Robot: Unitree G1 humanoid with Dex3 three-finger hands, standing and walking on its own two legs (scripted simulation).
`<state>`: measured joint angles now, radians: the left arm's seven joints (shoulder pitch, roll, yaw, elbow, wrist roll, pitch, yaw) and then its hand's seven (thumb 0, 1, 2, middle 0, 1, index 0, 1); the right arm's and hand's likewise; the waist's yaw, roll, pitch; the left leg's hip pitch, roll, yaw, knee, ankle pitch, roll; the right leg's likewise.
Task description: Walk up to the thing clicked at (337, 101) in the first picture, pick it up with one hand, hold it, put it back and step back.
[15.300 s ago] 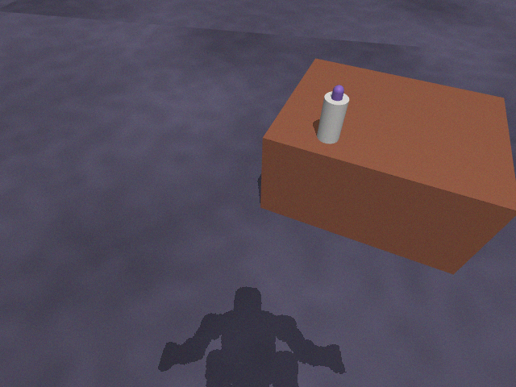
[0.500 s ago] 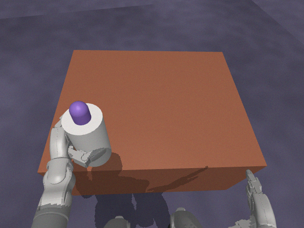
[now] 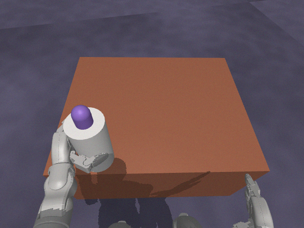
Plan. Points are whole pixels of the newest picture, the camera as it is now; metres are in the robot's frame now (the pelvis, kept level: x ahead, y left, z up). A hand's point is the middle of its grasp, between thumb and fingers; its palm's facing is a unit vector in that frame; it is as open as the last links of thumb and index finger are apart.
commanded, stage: hold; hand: left
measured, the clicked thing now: (90, 137) +0.32 +0.16 +0.06
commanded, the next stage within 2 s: none
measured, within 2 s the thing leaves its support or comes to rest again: neither
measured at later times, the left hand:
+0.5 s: hand (88, 143) +0.31 +0.16 +0.04, palm faces +0.18 -0.98 -0.04, open 11.9 cm
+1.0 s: hand (85, 141) +0.31 +0.17 +0.05, palm faces +0.17 -0.98 -0.05, open 11.9 cm
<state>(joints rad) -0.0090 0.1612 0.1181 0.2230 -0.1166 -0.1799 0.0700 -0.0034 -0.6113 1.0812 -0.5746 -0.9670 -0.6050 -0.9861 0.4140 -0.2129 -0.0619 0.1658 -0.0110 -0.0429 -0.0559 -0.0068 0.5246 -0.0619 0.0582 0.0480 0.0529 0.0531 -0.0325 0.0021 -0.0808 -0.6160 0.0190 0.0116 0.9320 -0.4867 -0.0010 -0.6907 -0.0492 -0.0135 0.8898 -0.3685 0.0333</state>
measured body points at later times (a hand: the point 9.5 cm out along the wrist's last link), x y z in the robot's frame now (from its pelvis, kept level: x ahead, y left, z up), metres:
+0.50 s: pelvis +0.00 -0.01 +0.01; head +0.04 +0.00 +0.45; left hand +0.30 +0.22 +0.05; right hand +0.16 -0.26 -0.04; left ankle -0.01 +0.12 -0.69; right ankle +0.04 -0.14 -0.69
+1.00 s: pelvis +0.00 +0.00 +0.01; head +0.04 +0.00 +0.45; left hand +0.30 +0.22 +0.06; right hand +0.16 -0.25 -0.04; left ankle -0.01 +0.12 -0.69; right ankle +0.04 -0.14 -0.69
